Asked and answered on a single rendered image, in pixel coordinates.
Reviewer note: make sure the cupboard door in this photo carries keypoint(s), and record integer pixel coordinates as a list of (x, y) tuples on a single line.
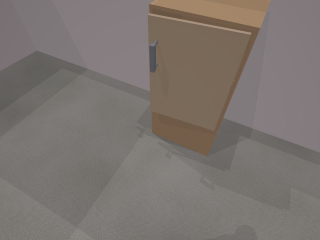
[(197, 64)]

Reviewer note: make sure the handle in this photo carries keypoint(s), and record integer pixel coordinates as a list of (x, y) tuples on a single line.
[(152, 56)]

